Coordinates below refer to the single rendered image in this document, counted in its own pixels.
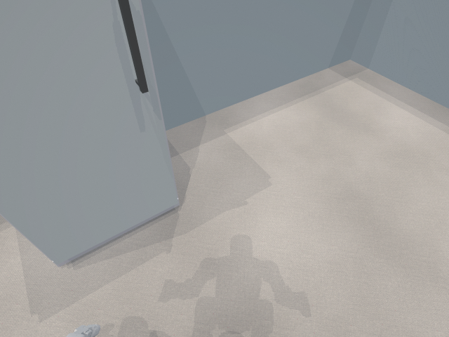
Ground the handle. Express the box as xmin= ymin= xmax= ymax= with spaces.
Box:
xmin=118 ymin=0 xmax=149 ymax=93

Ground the fridge door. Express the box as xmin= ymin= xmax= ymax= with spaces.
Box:
xmin=0 ymin=0 xmax=178 ymax=265

